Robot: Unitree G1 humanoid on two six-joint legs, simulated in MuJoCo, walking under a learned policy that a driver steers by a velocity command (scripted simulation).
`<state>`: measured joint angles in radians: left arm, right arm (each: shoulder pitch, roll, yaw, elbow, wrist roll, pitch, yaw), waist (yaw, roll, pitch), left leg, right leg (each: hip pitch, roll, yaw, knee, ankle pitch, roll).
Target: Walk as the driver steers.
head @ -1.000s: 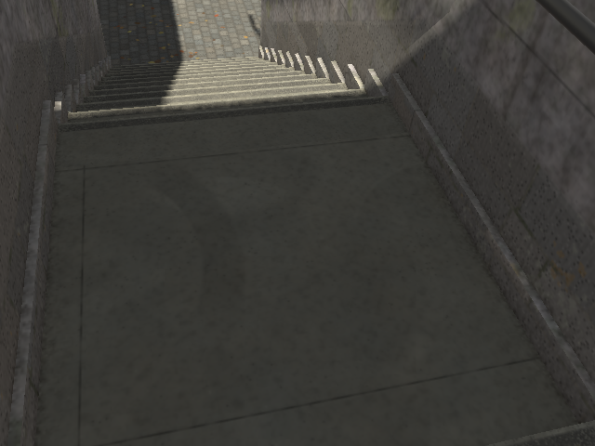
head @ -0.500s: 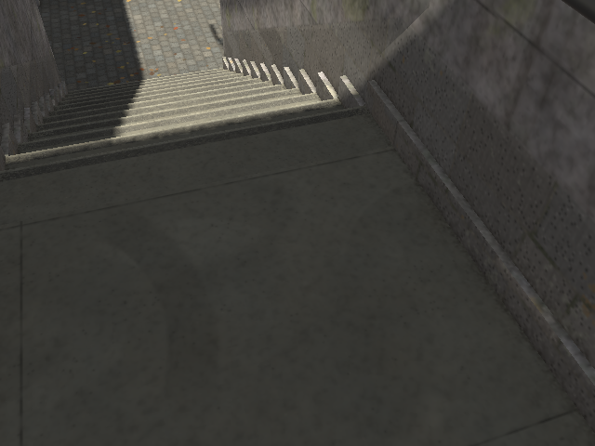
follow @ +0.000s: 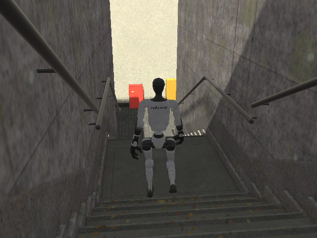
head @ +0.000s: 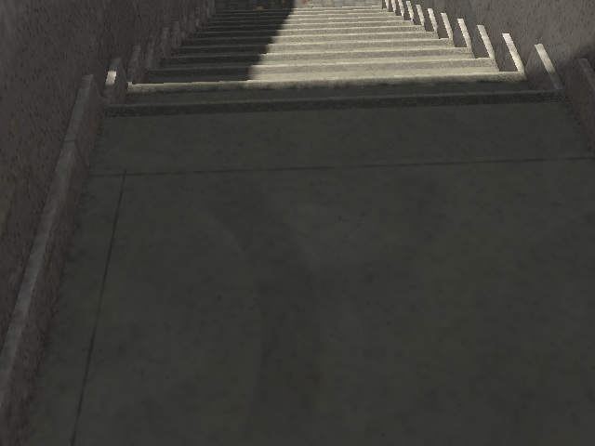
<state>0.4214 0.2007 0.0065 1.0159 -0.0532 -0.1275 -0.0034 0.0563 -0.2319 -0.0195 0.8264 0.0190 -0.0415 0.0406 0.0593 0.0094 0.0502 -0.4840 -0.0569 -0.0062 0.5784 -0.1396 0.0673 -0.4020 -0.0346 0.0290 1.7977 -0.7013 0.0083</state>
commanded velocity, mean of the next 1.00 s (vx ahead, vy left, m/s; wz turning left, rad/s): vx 0.50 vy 0.00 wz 0.57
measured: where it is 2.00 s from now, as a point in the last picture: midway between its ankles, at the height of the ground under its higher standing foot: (244, 270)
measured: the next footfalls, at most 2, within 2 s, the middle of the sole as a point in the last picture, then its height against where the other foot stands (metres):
right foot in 0.28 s outside the picture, level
left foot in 0.80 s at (252, 399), level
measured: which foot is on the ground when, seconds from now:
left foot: down 0.00-0.28, up 0.30-0.78, down 0.80-1.00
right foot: up 0.00-0.26, down 0.28-0.78, up 0.80-1.00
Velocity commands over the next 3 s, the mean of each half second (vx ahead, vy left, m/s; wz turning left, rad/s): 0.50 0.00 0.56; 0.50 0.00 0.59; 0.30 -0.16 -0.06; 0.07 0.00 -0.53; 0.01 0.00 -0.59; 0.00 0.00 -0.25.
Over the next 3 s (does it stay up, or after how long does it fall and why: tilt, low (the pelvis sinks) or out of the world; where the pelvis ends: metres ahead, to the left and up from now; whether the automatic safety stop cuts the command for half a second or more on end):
stays up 0.90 0.21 0.02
